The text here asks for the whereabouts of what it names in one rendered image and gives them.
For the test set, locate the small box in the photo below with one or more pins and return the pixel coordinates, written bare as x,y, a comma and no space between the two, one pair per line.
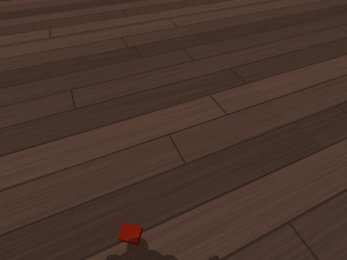
130,233

